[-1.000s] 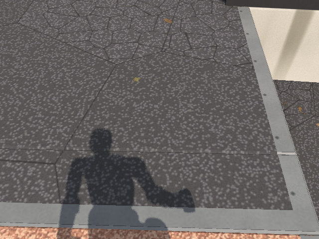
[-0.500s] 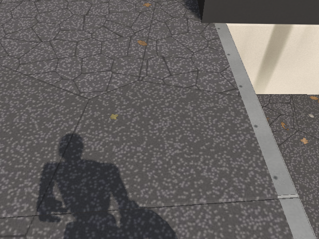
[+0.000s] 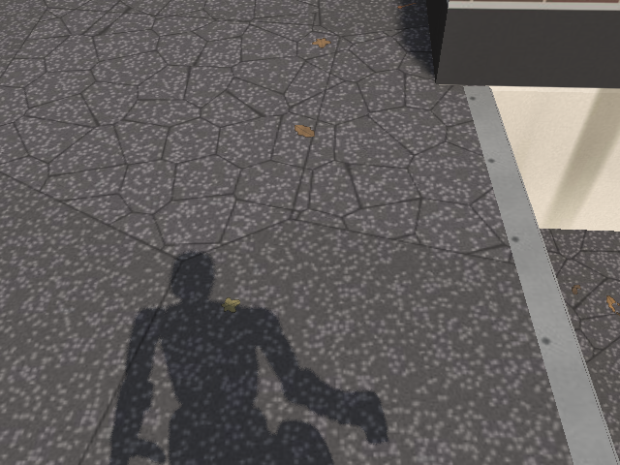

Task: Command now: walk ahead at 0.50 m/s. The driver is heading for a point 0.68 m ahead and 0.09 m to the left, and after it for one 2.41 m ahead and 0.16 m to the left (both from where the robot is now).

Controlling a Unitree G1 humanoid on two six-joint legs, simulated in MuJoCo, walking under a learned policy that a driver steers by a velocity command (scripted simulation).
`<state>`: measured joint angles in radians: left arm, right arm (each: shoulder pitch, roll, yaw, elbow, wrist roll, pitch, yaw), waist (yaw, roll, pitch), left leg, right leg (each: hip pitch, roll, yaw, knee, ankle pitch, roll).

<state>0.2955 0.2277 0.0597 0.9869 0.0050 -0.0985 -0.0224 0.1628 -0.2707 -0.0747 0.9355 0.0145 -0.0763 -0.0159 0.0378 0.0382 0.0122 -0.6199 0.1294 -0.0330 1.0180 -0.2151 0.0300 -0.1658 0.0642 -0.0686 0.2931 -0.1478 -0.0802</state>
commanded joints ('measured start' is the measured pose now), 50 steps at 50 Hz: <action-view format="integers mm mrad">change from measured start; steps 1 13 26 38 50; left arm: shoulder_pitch -14 98 -53 -237 -280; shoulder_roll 152 190 88 112 114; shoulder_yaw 27 43 26 18 0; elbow -48 19 -65 -118 -83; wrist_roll -3 -24 -20 2 22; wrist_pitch -11 31 24 15 66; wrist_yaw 20 38 38 8 38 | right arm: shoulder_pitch -11 -213 71 128 166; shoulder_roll -45 -67 -97 -119 -22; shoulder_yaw -12 -1 -11 -5 12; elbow -50 -135 -17 53 85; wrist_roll -9 10 -21 -7 -14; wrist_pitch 1 -27 -39 14 97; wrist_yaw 0 54 32 -3 -39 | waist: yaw -29 -10 -23 -35 -89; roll -86 -123 21 47 -179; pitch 15 44 -12 -38 -116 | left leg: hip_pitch -85 39 443 581 389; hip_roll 31 -72 105 72 -79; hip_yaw -20 50 -163 -12 28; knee -136 -515 -893 -659 -289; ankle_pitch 158 154 185 596 -170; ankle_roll -23 39 217 118 -69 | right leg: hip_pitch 27 261 -471 -264 -214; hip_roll -281 -335 -225 -104 -259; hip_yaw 208 131 128 78 240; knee -183 -36 745 195 -56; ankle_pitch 174 396 -67 175 -51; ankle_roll -149 -85 50 29 -110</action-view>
